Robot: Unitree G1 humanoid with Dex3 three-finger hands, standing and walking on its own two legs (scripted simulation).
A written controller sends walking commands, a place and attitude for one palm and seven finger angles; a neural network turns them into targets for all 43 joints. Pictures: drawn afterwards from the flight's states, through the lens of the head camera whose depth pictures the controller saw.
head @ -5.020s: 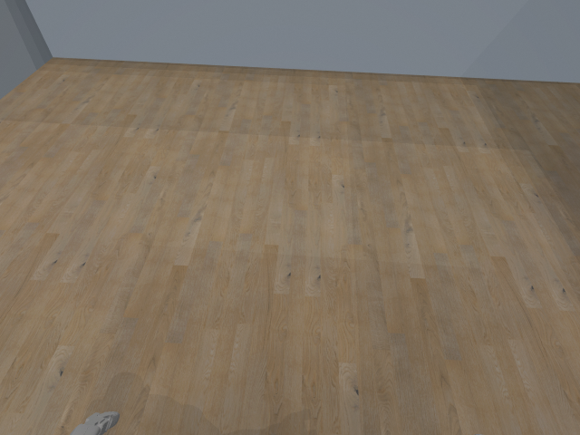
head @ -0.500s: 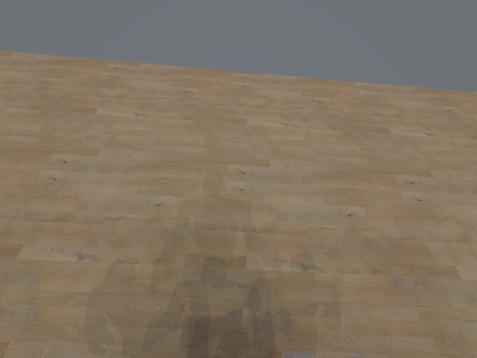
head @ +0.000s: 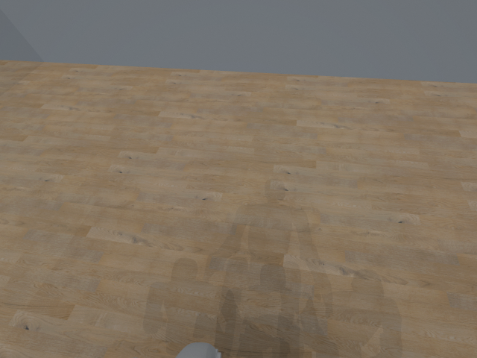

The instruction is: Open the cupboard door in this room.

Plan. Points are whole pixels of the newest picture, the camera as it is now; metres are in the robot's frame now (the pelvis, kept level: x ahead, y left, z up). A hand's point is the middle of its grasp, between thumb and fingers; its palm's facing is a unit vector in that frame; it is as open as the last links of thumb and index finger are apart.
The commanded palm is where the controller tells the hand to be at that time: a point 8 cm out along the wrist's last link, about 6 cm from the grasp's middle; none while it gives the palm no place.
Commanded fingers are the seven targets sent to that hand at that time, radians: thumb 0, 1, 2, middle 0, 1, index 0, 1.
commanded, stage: turn or walk to find it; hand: left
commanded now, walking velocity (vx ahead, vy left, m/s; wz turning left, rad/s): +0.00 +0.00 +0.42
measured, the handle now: out of the picture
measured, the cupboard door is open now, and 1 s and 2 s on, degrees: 0 0 0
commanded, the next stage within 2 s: none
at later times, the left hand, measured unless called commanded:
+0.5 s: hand out of the picture -0.04 +0.29 -0.18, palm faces +0.26 -0.94 -0.24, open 7.4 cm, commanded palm none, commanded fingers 0.00 0.90 0.90 -0.20 -0.30 -0.20 -0.30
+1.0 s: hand out of the picture -0.04 +0.22 -0.14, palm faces +0.40 -0.87 -0.28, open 7.4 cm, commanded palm none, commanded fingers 0.00 0.90 0.90 -0.20 -0.30 -0.20 -0.30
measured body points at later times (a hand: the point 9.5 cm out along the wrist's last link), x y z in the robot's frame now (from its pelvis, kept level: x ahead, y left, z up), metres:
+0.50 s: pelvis -0.03 +0.07 +0.00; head -0.01 +0.10 +0.45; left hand -0.05 +0.34 -0.16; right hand +0.11 -0.15 -0.13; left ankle -0.05 +0.14 -0.74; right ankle -0.03 -0.10 -0.66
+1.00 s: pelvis -0.05 +0.01 +0.00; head -0.02 -0.02 +0.45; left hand -0.06 +0.26 -0.12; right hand +0.06 -0.22 -0.17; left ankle -0.12 +0.14 -0.65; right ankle -0.02 -0.08 -0.74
